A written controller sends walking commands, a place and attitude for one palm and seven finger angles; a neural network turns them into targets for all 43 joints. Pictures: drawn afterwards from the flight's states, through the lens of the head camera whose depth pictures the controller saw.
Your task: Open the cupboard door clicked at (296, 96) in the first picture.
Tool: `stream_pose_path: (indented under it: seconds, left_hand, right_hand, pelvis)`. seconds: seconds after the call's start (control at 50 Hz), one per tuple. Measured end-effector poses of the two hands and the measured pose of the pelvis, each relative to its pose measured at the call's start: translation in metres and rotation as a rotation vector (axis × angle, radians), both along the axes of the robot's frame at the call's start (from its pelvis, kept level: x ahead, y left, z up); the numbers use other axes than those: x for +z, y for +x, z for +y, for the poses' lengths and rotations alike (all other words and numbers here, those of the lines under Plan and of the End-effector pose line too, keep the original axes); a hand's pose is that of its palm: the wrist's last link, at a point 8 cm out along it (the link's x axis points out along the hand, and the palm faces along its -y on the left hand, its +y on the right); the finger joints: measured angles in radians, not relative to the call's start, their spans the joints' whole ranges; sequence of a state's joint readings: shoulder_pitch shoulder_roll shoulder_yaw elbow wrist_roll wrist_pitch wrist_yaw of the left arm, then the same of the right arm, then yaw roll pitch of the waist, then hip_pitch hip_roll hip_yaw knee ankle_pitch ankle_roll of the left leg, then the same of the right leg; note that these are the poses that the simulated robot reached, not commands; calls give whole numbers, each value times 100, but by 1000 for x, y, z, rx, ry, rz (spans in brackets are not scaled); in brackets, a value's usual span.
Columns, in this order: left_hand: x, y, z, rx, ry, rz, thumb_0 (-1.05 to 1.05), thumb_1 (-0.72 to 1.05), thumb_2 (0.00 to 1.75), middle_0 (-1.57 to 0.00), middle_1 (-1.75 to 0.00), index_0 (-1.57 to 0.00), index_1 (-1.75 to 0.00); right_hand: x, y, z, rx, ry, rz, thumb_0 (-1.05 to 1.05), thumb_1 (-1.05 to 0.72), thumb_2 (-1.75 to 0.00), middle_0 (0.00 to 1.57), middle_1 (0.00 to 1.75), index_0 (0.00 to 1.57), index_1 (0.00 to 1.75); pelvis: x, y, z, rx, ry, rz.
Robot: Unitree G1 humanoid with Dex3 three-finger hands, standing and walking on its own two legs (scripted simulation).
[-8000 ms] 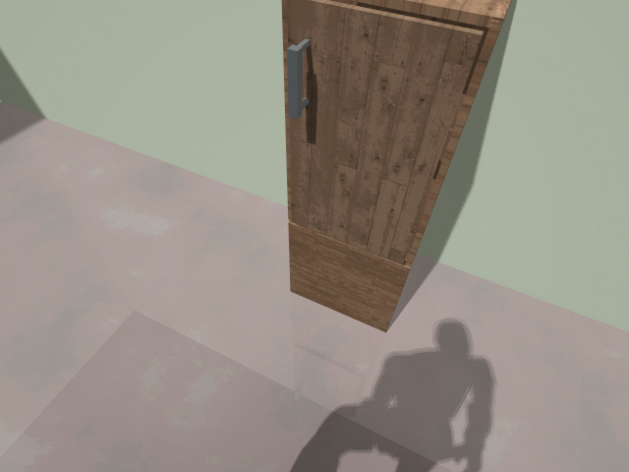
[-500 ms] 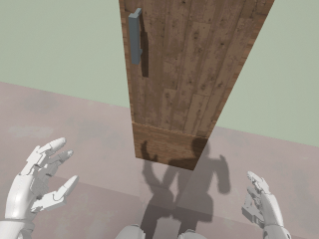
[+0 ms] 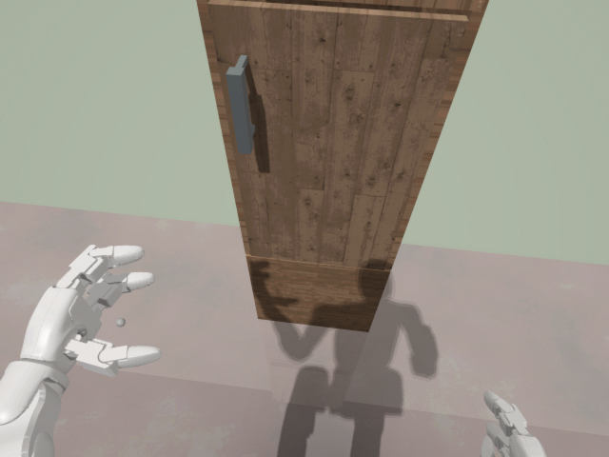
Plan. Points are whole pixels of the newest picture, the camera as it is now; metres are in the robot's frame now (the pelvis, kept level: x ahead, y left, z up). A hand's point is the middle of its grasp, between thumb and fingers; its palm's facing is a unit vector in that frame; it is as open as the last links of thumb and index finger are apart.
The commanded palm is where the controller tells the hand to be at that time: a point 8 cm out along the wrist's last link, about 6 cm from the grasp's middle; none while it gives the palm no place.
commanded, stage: raise the hand with hooked fingers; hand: left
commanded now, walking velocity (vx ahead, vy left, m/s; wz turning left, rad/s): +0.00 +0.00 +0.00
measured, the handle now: (244, 106) +0.58 +0.14 +0.15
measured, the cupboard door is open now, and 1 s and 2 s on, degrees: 0 0 0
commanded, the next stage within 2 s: move the hooked fingers beside the handle in 1.04 s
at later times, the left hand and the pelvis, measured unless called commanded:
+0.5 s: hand (47, 236) +0.30 +0.30 +0.16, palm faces +0.02 -1.00 -0.08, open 14.0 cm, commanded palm +0.27 +0.34 +0.16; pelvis +0.02 +0.02 +0.02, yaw +1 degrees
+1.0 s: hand (79, 231) +0.31 +0.26 +0.17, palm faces -0.01 -1.00 -0.06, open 14.0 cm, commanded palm +0.28 +0.31 +0.17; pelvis +0.02 -0.01 +0.03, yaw +0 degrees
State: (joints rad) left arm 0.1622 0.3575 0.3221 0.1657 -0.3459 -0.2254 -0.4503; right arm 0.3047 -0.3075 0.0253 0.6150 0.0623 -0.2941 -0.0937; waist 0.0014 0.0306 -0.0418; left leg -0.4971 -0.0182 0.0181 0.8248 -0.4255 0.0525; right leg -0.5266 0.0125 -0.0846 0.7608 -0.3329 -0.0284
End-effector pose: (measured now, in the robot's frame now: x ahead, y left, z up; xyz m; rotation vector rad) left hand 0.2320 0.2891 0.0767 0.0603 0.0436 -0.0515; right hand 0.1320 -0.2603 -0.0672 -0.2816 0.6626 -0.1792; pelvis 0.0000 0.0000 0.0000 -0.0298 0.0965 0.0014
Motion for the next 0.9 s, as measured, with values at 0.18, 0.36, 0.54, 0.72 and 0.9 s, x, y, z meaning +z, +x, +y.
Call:
stream_pose_path:
  seconds: [0.18, 0.36, 0.54, 0.72, 0.9]
  left_hand:
    - [50, 24, 32, 50, 1, -132, 0, -35, 37, -29, -110, -29, -110]
    - [60, 35, 46, 28, 10, -34, -1, -47, 32, -30, -118, -29, -118]
    - [95, 52, 64, 61, 22, -108, -1, -50, 31, -30, -120, -30, -119]
    - [89, 64, 48, -1, 1, -39, -1, -50, 30, -30, -120, -29, -120]
    - [86, 57, 36, 49, -11, -75, -1, -50, 30, -30, -120, -30, -120]
  right_hand:
    - [31, 54, 40, 79, 39, -152, 1, -90, -90, 20, 30, 20, 30]
    - [31, 68, 65, 130, 77, -125, 1, -90, -90, 20, 30, 20, 30]
    - [23, 50, 58, 108, 69, -31, 1, -90, -90, 20, 30, 20, 30]
    - [22, 36, 33, 57, 61, -4, 1, -90, -90, 20, 30, 20, 30]
    - [27, 40, 17, 48, 47, -26, 1, -90, -90, 20, 30, 20, 30]
  pelvis:
    - [10, 13, 11, 3, -6, -45]
    - [17, 17, 19, 9, -7, -59]
    - [23, 19, 16, 16, -4, -76]
    - [25, 20, 9, -1, 5, -62]
    - [26, 19, -4, -4, 9, -74]
